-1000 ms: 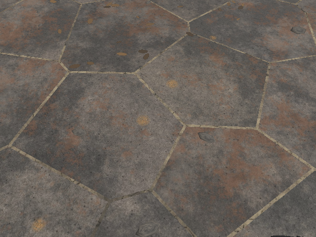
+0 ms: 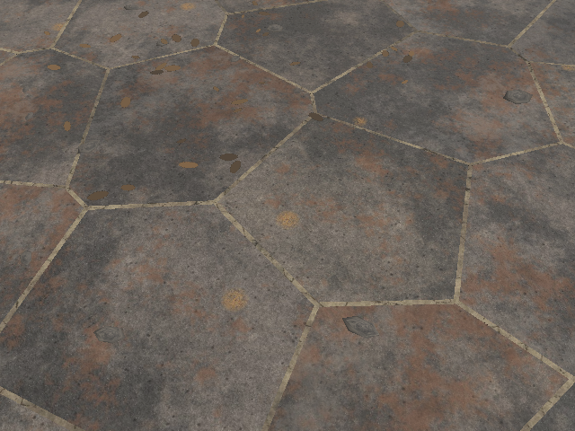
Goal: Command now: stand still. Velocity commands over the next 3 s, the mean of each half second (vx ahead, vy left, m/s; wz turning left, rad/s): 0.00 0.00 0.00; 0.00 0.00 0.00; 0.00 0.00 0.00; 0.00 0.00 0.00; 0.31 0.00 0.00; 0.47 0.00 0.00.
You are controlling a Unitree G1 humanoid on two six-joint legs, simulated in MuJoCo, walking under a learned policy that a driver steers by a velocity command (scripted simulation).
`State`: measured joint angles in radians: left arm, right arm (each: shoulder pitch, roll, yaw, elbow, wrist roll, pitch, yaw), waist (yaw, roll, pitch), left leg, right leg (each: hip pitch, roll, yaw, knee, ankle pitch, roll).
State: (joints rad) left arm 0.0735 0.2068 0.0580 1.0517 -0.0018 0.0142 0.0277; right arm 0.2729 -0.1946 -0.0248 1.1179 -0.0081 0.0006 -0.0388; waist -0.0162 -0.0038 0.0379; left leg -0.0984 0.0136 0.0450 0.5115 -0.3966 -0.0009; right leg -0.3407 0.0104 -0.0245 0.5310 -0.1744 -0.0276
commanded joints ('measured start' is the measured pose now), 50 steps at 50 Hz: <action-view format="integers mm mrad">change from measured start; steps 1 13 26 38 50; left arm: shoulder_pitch -23 0 30 42 49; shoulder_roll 103 96 90 87 85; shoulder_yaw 16 9 2 -1 -2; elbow -32 2 24 34 39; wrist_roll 1 0 -2 -4 -5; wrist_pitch -5 -4 -5 -4 -3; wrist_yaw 4 8 11 13 14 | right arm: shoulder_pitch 70 129 175 201 221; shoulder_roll -91 -64 -50 -43 -38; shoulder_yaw -11 -6 -5 -5 -5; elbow -10 -5 -11 -18 -23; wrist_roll -1 -1 2 2 3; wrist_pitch -10 -21 -25 -27 -28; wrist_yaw -4 -5 -4 -3 -3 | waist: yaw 7 11 12 14 14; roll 3 8 12 13 15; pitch -11 7 6 4 7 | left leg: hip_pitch -206 -217 -207 -200 -196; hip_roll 40 39 36 35 34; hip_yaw -34 -34 -33 -32 -32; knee -132 -152 -151 -150 -152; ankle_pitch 68 44 94 134 149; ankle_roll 24 28 29 29 29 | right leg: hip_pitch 188 180 181 187 189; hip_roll -64 -57 -54 -53 -53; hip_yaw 76 76 75 73 71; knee -67 -81 -72 -61 -56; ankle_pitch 120 80 120 158 170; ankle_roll -50 -41 -42 -43 -41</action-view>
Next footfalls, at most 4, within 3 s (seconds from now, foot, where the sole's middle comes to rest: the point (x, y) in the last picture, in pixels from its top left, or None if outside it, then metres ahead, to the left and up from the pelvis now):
2.80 left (244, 418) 0.53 0.12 -0.77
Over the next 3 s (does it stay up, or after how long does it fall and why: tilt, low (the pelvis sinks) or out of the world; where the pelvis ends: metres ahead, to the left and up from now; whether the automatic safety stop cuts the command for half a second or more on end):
stays up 0.45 0.04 0.01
